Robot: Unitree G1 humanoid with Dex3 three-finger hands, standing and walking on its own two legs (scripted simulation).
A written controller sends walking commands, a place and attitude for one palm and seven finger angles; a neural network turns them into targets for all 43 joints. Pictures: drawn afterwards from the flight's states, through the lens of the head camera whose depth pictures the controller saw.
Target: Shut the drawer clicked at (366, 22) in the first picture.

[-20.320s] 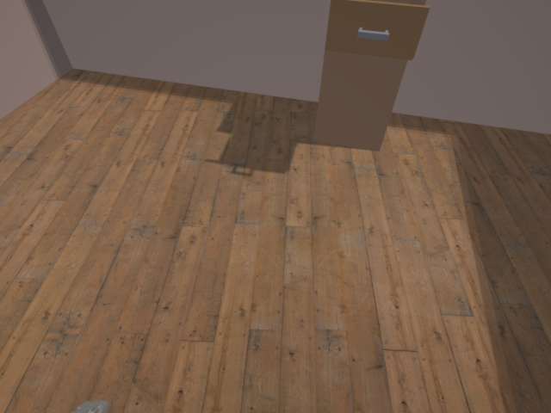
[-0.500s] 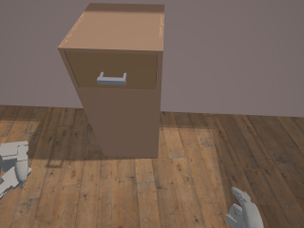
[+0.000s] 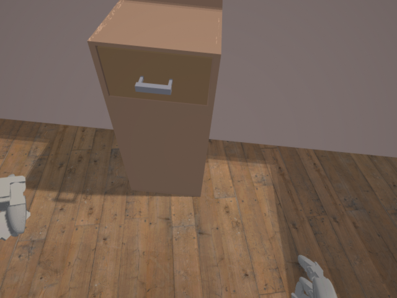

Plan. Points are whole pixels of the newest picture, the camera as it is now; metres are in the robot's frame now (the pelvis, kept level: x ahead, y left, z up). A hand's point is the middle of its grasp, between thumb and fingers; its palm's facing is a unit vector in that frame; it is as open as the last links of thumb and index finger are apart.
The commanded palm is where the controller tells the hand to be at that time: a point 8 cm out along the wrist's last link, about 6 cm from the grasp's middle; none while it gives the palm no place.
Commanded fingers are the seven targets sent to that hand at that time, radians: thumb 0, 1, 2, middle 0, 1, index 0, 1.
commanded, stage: step back with the hand held close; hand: left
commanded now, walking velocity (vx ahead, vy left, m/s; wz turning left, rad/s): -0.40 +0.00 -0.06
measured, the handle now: (154, 84) +0.72 +0.17 +0.00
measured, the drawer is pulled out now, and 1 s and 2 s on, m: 0.00 0.00 0.00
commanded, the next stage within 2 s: stop stepping back and stand still in 0.34 s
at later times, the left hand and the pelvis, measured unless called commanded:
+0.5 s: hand out of the picture +0.07 +0.24 +0.17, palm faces +0.36 -0.81 -0.46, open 3.2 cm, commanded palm +0.00 +0.28 +0.19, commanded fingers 0.00 0.90 0.90 -1.40 -1.60 -1.40 -1.60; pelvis -0.12 -0.01 +0.00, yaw +1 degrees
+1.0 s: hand out of the picture +0.00 +0.21 +0.17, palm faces +0.37 -0.82 -0.45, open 3.2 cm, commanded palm -0.05 +0.25 +0.19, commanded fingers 0.00 0.90 0.90 -1.40 -1.60 -1.40 -1.60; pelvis -0.19 -0.03 +0.00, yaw -1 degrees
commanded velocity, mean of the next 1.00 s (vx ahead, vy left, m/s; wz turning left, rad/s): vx -0.06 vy -0.01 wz -0.01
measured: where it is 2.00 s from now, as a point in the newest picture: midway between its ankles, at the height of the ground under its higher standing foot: outside the picture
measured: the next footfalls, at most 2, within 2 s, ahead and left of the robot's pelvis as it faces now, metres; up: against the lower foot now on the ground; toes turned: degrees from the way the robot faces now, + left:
left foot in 0.38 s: -0.02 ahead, +0.11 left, +0.00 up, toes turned +0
right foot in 0.60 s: -0.13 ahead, -0.11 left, +0.00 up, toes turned -3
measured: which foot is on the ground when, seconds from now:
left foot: down 0.00-0.20, up 0.22-0.36, down 0.38-0.62, up 0.64-0.74, down 0.76-1.00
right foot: down 0.00-0.38, up 0.40-0.58, down 0.60-1.00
